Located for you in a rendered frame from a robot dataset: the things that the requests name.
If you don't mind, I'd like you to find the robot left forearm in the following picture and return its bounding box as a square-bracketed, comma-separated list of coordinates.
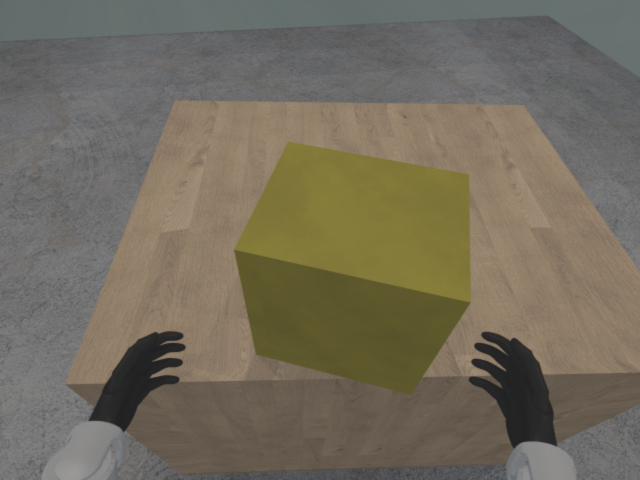
[41, 421, 126, 480]

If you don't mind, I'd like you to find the left robot hand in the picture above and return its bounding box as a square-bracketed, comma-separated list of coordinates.
[89, 331, 186, 432]

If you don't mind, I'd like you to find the carton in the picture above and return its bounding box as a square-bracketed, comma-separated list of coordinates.
[234, 142, 471, 395]

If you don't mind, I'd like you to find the robot right forearm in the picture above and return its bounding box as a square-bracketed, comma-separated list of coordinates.
[506, 441, 577, 480]

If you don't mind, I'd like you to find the pedestal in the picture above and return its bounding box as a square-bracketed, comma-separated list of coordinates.
[65, 100, 640, 475]

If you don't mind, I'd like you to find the right robot hand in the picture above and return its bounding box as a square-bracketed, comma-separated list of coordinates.
[469, 332, 557, 448]

